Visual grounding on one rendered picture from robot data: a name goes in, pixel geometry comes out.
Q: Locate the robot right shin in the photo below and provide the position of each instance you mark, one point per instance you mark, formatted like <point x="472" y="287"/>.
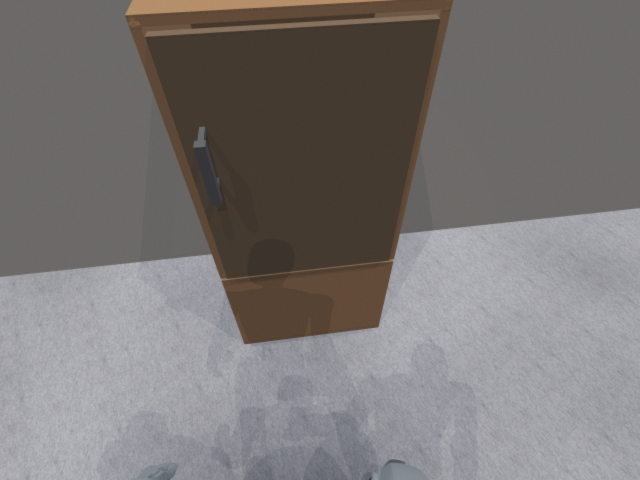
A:
<point x="393" y="460"/>

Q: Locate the handle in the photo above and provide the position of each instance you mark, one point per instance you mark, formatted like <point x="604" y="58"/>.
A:
<point x="212" y="183"/>

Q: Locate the cupboard door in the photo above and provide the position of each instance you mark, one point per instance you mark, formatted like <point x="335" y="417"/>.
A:
<point x="310" y="127"/>

